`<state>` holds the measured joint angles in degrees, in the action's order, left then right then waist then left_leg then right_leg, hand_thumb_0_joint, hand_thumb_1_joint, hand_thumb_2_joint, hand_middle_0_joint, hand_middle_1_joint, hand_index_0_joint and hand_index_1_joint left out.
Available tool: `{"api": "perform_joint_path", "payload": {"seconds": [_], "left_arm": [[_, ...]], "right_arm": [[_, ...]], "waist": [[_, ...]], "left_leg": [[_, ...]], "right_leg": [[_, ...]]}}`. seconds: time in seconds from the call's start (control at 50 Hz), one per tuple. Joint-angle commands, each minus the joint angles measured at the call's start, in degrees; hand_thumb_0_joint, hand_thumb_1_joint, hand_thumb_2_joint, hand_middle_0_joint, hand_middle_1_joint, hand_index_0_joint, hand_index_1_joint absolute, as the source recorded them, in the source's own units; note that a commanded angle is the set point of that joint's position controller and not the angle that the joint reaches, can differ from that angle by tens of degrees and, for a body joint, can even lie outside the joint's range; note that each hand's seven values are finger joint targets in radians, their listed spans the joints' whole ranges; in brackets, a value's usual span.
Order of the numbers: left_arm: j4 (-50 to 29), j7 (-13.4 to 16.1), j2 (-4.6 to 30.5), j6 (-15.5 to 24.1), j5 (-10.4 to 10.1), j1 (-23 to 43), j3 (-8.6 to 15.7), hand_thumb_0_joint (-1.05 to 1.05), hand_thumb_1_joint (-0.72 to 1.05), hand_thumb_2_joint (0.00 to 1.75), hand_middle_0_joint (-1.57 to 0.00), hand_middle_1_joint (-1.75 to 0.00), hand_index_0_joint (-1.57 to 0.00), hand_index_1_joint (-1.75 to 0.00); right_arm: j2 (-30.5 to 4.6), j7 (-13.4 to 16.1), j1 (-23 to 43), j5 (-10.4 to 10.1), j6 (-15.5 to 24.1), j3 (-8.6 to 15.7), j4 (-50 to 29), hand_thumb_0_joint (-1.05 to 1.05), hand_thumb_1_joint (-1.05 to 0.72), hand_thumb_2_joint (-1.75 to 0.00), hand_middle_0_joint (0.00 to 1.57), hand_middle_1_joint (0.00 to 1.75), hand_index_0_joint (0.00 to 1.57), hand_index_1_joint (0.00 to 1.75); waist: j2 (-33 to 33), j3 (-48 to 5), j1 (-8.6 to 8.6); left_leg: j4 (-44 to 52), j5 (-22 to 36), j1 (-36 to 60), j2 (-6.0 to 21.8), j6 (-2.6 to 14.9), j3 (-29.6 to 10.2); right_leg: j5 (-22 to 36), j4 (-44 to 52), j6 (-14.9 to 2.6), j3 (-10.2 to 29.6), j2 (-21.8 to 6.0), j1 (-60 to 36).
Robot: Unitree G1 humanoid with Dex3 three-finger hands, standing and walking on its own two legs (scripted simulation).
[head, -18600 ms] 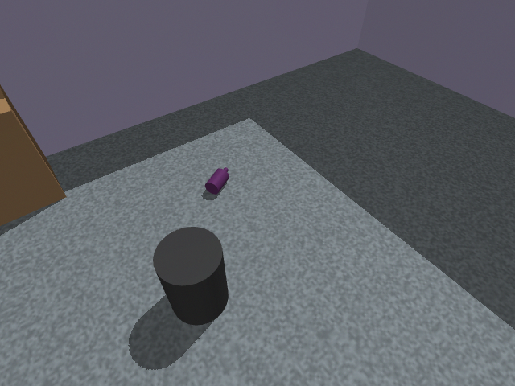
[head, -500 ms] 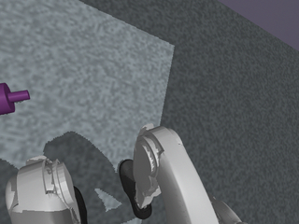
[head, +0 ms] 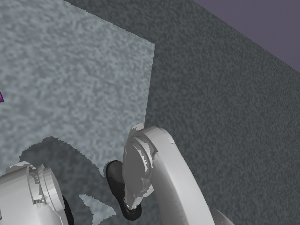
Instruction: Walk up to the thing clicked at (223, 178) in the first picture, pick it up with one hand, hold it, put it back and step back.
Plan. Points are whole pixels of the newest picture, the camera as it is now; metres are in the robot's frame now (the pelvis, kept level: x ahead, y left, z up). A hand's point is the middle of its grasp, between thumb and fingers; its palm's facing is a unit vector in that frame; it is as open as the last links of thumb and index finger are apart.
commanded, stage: rest palm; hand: left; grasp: from above
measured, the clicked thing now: out of the picture +0.47 +0.29 -0.26
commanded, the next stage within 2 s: close in 0.36 s
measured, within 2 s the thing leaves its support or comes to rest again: neither
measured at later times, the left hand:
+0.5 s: hand out of the picture +0.45 +0.30 -0.25, palm faces -0.47 -0.14 -0.87, open 13.5 cm
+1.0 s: hand out of the picture +0.45 +0.31 -0.25, palm faces -0.45 -0.14 -0.88, open 11.0 cm
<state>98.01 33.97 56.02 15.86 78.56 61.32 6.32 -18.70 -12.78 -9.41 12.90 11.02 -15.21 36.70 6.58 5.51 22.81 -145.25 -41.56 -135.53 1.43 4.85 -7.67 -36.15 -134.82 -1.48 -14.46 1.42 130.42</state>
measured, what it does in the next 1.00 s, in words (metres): stands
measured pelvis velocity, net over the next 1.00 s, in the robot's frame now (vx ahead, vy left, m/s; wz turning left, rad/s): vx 0.00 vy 0.00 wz -0.03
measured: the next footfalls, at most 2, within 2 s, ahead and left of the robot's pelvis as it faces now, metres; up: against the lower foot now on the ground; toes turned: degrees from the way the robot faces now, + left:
none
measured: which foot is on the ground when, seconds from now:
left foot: down 0.00-1.00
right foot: down 0.00-1.00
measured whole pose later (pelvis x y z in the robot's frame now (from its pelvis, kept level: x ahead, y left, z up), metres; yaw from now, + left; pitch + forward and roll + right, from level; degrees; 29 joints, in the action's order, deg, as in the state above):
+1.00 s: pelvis +0.00 +0.00 +0.00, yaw -2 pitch +29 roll -15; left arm 97.6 33.6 58.5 14.9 75.7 61.2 5.0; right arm -19.8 -14.5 -7.8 12.9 13.7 -18.2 35.1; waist 8.1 8.2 22.6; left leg -145.4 -41.9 -134.6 1.7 4.6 -9.9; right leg -35.4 -133.4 -1.2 -16.1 2.4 129.1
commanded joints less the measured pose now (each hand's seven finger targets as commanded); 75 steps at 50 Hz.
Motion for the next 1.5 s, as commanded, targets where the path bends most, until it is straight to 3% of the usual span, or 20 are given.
{"api": "perform_joint_path", "payload": {"seconds": [0.0, 0.04, 0.22, 0.32, 0.36, 0.42, 0.48, 0.54, 0.6, 0.62, 0.7, 0.78, 1.02, 1.08, 1.14, 1.16, 1.32, 1.38, 1.44, 1.48], "left_arm": [[-5.0, 1.6, 10.5, -1.6, -1.0, 16.0, -0.1, 0.00, -0.50, 0.98, -0.09, -0.97, -0.08, -0.97], [-7.9, 1.5, 12.3, -1.7, -1.5, 16.9, 0.8, 0.00, -0.51, 0.99, -0.09, -0.96, -0.08, -0.97], [-7.6, 0.2, 12.6, -1.5, -4.4, 15.5, -0.4, 0.00, -0.47, 0.97, -0.11, -0.98, -0.11, -0.99], [-5.9, -0.4, 11.8, -0.3, -4.2, 14.7, -1.7, 0.00, -0.44, 0.97, -0.14, -0.97, -0.13, -0.98], [-8.1, 0.5, 14.2, 0.5, -4.3, 14.4, -0.1, 0.00, -0.42, 0.95, -0.15, -0.97, -0.14, -0.97], [-5.2, 0.8, 12.2, 0.5, -3.8, 13.8, -2.1, 0.00, -0.40, 0.95, -0.16, -0.96, -0.16, -0.96], [-7.7, 2.1, 16.0, 0.9, -3.2, 14.7, -0.1, 0.00, -0.28, 0.86, -0.24, -0.93, -0.25, -0.91], [-3.8, 2.9, 13.7, 0.1, -3.1, 13.5, -1.3, 0.00, -0.20, 0.83, -0.28, -0.92, -0.30, -0.90], [-6.8, 3.7, 16.4, -0.4, -3.1, 14.9, 0.2, 0.00, -0.16, 0.77, -0.29, -0.91, -0.32, -0.87], [-3.3, 3.3, 14.2, -0.9, -3.0, 13.5, -0.6, 0.00, -0.15, 0.75, -0.31, -0.89, -0.34, -0.85], [-6.2, 3.1, 16.6, -1.0, -3.7, 14.5, 0.4, 0.00, -0.09, 0.76, -0.35, -0.89, -0.38, -0.86], [-6.5, 1.9, 14.4, -1.2, -3.7, 15.4, -1.0, 0.00, -0.02, 0.69, -0.41, -0.82, -0.44, -0.79], [-7.1, 1.7, 14.8, -0.6, -4.0, 14.0, -0.5, 0.00, 0.15, 0.66, -0.56, -0.75, -0.59, -0.72], [-5.0, 1.2, 12.1, -0.6, -3.8, 14.0, -2.2, 0.00, 0.22, 0.65, -0.62, -0.73, -0.64, -0.70], [-6.0, 1.6, 14.6, -0.5, -3.6, 14.4, -1.4, 0.00, 0.27, 0.66, -0.65, -0.73, -0.68, -0.70], [-4.6, 1.3, 13.5, -0.6, -3.3, 14.3, -2.0, 0.00, 0.30, 0.63, -0.67, -0.72, -0.70, -0.69], [-4.9, 1.0, 13.5, -0.6, -3.9, 14.9, -2.9, 0.00, 0.41, 0.63, -0.76, -0.69, -0.79, -0.66], [-5.8, 1.1, 16.2, -0.6, -3.5, 14.9, -1.9, 0.00, 0.44, 0.60, -0.79, -0.66, -0.82, -0.63], [-3.8, 0.7, 13.3, -0.8, -3.9, 14.2, -3.1, 0.00, 0.49, 0.62, -0.84, -0.64, -0.86, -0.62], [-6.3, 1.1, 16.8, -0.5, -3.9, 14.9, -1.5, 0.00, 0.51, 0.64, -0.86, -0.64, -0.88, -0.63]], "right_arm": [[-18.5, -0.3, -10.7, 0.2, 1.1, 5.4, 0.5, 0.00, -0.90, -0.90, 0.20, 0.30, 0.20, 0.30], [-19.0, -0.3, -11.4, -0.1, 1.2, 5.8, 0.6, 0.00, -0.90, -0.90, 0.20, 0.30, 0.20, 0.30], [-18.2, -0.6, -11.1, -0.7, 1.1, 4.3, 0.6, 0.00, -0.91, -0.91, 0.20, 0.30, 0.20, 0.30], [-18.2, -0.6, -10.4, -0.4, 1.2, 3.4, 0.0, 0.00, -0.91, -0.91, 0.20, 0.30, 0.20, 0.30], [-19.0, -0.3, -10.4, -0.6, 1.1, 3.9, 0.0, 0.00, -0.90, -0.91, 0.20, 0.30, 0.20, 0.30], [-18.7, -0.9, -9.8, 0.2, 1.5, 3.0, -0.3, 0.00, -0.90, -0.91, 0.20, 0.30, 0.20, 0.30], [-19.4, -0.7, -10.0, 0.1, 1.7, 2.8, -0.6, 0.00, -0.90, -0.90, 0.20, 0.30, 0.20, 0.30], [-19.1, -0.9, -9.3, 0.5, 1.9, 2.2, -0.4, 0.00, -0.90, -0.90, 0.20, 0.30, 0.20, 0.30], [-20.5, -0.6, -9.7, 0.2, 2.0, 3.0, -0.7, 0.00, -0.90, -0.90, 0.20, 0.30, 0.20, 0.30], [-19.6, -0.8, -9.4, 0.4, 2.3, 2.6, -0.8, 0.00, -0.90, -0.90, 0.20, 0.30, 0.20, 0.30], [-19.9, -0.5, -8.9, -0.2, 2.4, 2.7, -0.5, 0.00, -0.90, -0.90, 0.20, 0.30, 0.20, 0.30], [-19.8, -1.0, -9.2, 0.0, 2.7, 2.7, -0.8, 0.00, -0.89, -0.90, 0.20, 0.30, 0.20, 0.30], [-20.0, -0.9, -9.1, -0.6, 2.4, 3.4, -0.3, 0.00, -0.90, -0.90, 0.20, 0.30, 0.20, 0.30], [-19.4, -1.2, -9.2, -0.2, 2.4, 2.9, -0.4, 0.00, -0.90, -0.90, 0.20, 0.30, 0.20, 0.30], [-20.0, -0.9, -8.7, -0.5, 2.3, 2.9, -0.5, 0.00, -0.90, -0.90, 0.20, 0.30, 0.20, 0.30], [-19.8, -1.1, -9.0, -0.2, 2.4, 2.6, -1.0, 0.00, -0.90, -0.90, 0.20, 0.30, 0.20, 0.30], [-20.0, -0.9, -8.5, 0.0, 2.7, 2.0, -1.4, 0.00, -0.90, -0.90, 0.20, 0.30, 0.20, 0.30], [-20.4, -0.6, -8.7, -0.4, 2.7, 2.1, -1.5, 0.00, -0.90, -0.90, 0.20, 0.30, 0.20, 0.30], [-19.9, -0.7, -8.5, -0.2, 2.8, 1.8, -1.8, 0.00, -0.90, -0.90, 0.20, 0.30, 0.20, 0.30], [-20.5, -0.3, -8.3, -0.6, 2.6, 2.1, -1.5, 0.00, -0.90, -0.90, 0.20, 0.30, 0.20, 0.30]], "waist": [[-30.0, -31.7, 2.64], [-32.7, -35.8, 2.06], [-29.4, -36.6, 1.79], [-28.5, -33.3, 2.69], [-31.1, -35.8, 1.26], [-29.3, -32.7, 2.53], [-30.2, -34.9, 1.56], [-29.1, -32.6, 2.57], [-30.9, -34.8, 1.73], [-29.5, -32.0, 2.63], [-31.2, -34.1, 1.50], [-30.2, -32.1, 3.16], [-31.1, -33.3, 1.37], [-29.8, -31.2, 3.22], [-30.8, -33.2, 1.89], [-30.1, -31.3, 2.97], [-28.7, -31.0, 2.99], [-29.5, -32.1, 1.88], [-27.6, -30.3, 3.00], [-30.1, -33.0, 1.43]], "left_leg": [[16.9, 11.6, 29.5, 0.6, -4.26, -2.7], [16.7, 15.0, 33.0, 0.6, -4.53, -2.4], [15.1, 16.3, 29.0, 0.5, -3.66, -1.7], [15.0, 14.7, 29.2, 0.7, -3.72, -2.4], [16.1, 15.8, 31.0, 0.8, -4.20, -2.8], [15.4, 14.5, 29.3, 0.9, -4.03, -2.8], [15.3, 14.6, 29.2, 0.8, -3.76, -2.3], [15.1, 13.9, 28.1, 1.1, -3.80, -2.6], [15.9, 14.1, 29.1, 1.1, -3.88, -2.5], [15.4, 12.9, 27.9, 1.0, -3.77, -2.5], [16.1, 13.1, 28.9, 1.2, -4.02, -3.1], [16.2, 13.3, 29.7, 1.4, -4.21, -3.9], [16.5, 13.9, 29.2, 1.2, -4.28, -3.2], [16.2, 14.7, 29.5, 1.3, -4.38, -3.7], [16.5, 14.1, 29.8, 1.3, -4.35, -3.7], [16.2, 14.2, 29.3, 1.3, -4.31, -3.8], [15.8, 12.7, 28.3, 1.2, -3.90, -3.4], [16.2, 12.4, 28.4, 1.2, -4.01, -3.5], [15.6, 11.8, 27.0, 1.2, -3.75, -3.5], [16.2, 13.1, 29.1, 1.3, -4.14, -3.5]], "right_leg": [[11.9, 9.5, -0.09, 0.1, 2.4, -15.8], [14.7, 9.6, -0.23, 0.5, 2.5, -18.5], [16.7, 11.1, -0.11, 0.3, 3.5, -24.1], [14.8, 10.8, -0.06, -0.2, 3.4, -21.5], [15.3, 10.8, -0.25, -0.4, 3.4, -22.5], [14.9, 10.8, -0.03, -0.5, 3.9, -22.2], [15.4, 11.2, -0.06, 0.0, 3.7, -24.2], [15.1, 11.0, -0.04, -0.3, 4.2, -23.4], [15.1, 11.5, -0.33, -0.2, 4.3, -24.2], [14.2, 11.1, -0.17, -0.4, 4.1, -22.5], [14.1, 11.1, -0.30, -0.6, 4.0, -22.8], [13.9, 10.9, 0.02, -1.2, 3.8, -20.9], [14.3, 11.2, -0.37, -0.9, 4.1, -22.3], [14.8, 10.8, -0.08, -1.4, 3.9, -20.9], [14.5, 11.0, -0.26, -1.0, 4.0, -22.1], [14.6, 10.7, -0.09, -1.1, 3.7, -21.1], [13.6, 11.5, 0.05, -1.0, 4.0, -21.5], [13.2, 11.5, -0.11, -0.7, 3.9, -22.2], [13.0, 11.4, 0.06, -0.9, 4.0, -21.1], [13.7, 11.4, -0.20, -0.8, 4.2, -22.0]]}}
